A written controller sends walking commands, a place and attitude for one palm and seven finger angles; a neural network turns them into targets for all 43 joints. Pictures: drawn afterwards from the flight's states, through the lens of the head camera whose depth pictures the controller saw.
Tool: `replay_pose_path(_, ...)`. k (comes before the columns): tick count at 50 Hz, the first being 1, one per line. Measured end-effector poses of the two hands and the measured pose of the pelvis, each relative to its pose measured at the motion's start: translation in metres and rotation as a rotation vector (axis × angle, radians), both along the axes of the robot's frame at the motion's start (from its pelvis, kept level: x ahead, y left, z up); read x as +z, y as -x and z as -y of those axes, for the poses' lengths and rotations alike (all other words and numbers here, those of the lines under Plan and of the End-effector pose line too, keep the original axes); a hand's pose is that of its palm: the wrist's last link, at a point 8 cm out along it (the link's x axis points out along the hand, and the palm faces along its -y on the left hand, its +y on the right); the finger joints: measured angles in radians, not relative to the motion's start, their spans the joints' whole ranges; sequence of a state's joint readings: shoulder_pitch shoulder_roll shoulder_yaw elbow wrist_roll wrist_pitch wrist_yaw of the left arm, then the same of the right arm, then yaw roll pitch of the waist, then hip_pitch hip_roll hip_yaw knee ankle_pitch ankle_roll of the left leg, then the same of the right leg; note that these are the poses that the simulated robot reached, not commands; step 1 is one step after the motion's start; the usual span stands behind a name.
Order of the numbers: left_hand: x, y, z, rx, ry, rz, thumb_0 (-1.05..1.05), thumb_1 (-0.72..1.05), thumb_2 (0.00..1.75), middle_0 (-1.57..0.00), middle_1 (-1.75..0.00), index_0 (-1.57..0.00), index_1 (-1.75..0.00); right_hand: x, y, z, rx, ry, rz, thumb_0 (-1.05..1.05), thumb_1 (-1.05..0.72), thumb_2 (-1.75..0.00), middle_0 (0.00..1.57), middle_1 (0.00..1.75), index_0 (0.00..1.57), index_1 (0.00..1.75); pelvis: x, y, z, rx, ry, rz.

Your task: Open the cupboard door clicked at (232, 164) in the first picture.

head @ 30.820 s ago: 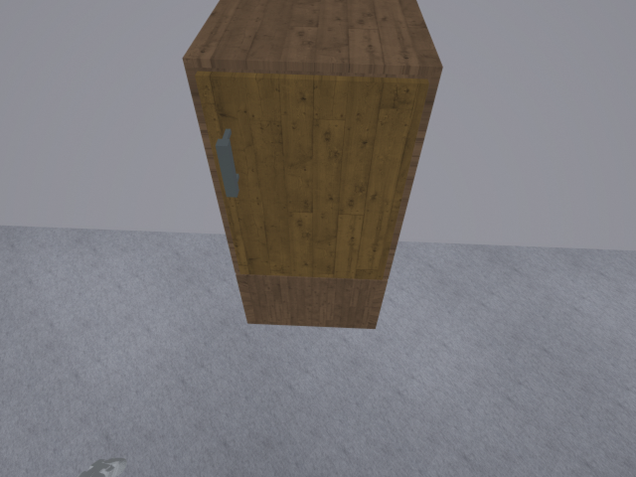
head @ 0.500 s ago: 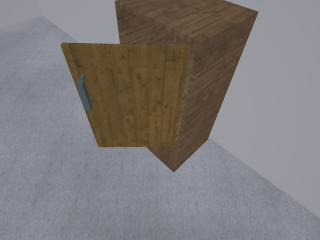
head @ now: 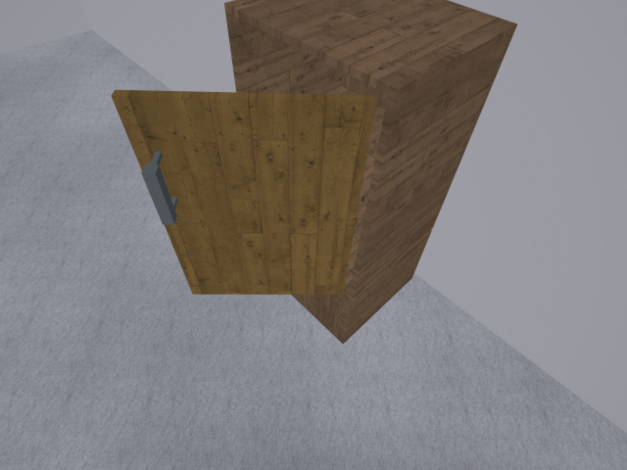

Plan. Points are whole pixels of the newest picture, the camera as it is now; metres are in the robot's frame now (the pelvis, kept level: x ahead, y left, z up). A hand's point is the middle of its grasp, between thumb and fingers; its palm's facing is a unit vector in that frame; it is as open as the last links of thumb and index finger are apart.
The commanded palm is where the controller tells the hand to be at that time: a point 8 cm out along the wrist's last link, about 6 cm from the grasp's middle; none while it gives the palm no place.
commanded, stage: come to a stop and stand still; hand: left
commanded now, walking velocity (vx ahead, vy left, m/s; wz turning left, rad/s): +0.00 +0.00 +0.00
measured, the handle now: (163, 188) +0.57 +0.31 -0.02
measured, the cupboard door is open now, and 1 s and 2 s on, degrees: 47 47 47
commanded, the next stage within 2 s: look again from close up in 0.24 s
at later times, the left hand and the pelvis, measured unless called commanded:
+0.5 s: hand out of the picture +0.01 +0.17 -0.18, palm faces -0.02 -0.98 -0.20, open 7.4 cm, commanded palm none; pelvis +0.01 +0.00 -0.01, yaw -2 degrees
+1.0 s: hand out of the picture -0.01 +0.23 -0.18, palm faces -0.03 -0.97 -0.23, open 7.4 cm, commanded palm none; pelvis -0.03 +0.03 -0.01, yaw -2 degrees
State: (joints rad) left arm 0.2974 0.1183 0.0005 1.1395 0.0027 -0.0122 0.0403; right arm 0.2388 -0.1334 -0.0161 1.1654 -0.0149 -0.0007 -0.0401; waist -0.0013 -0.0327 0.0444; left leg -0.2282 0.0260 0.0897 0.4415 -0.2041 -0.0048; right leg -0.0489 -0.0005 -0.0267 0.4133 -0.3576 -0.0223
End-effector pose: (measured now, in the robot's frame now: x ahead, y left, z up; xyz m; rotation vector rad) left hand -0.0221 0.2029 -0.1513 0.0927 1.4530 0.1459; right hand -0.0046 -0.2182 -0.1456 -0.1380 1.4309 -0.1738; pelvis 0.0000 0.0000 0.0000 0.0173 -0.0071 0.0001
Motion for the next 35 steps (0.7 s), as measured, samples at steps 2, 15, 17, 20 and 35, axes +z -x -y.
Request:
replay_pose_path(2,0.0,-0.002,0.001,-0.001,0.001,-0.002,0.0,0.91,0.9,-0.2,-0.3,-0.2,-0.3,0.001,-0.007,0.003,0.004,0.007,0.014,0.01,-0.92,-0.9,0.2,0.3,0.2,0.3,0.0,-0.002,0.001,-0.001,0.0,0.0)
replay_pose_path(15,0.001,-0.015,-0.001,-0.004,-0.02,0.012,0.0,0.91,0.9,-0.2,-0.3,-0.2,-0.3,0.001,-0.028,0.012,0.022,0.013,0.038,0.0,-0.92,-0.9,0.2,0.3,0.2,0.3,0.0,-0.012,0.007,0.002,-0.003,0.002)
replay_pose_path(17,0.002,-0.016,-0.001,-0.005,-0.023,0.014,0.0,0.91,0.9,-0.2,-0.3,-0.2,-0.3,0.0,-0.028,0.013,0.022,0.011,0.033,0.0,-0.92,-0.9,0.2,0.3,0.2,0.3,0.0,-0.012,0.008,0.003,-0.003,0.002)
replay_pose_path(20,0.003,-0.018,-0.004,-0.038,-0.043,0.034,0.0,0.91,0.9,-0.2,-0.3,-0.2,-0.3,-0.002,-0.03,0.014,0.02,0.005,0.057,0.0,-0.92,-0.9,0.2,0.3,0.2,0.3,-0.003,-0.01,0.005,-0.016,0.016,-0.015)
replay_pose_path(35,-0.001,-0.05,-0.053,-0.094,-0.077,0.177,0.0,0.91,0.9,-0.2,-0.3,-0.2,-0.3,-0.001,-0.025,-0.011,0.017,0.023,0.166,0.0,-0.92,-0.9,0.2,0.3,0.2,0.3,-0.011,0.008,-0.023,-0.033,0.021,0.012)
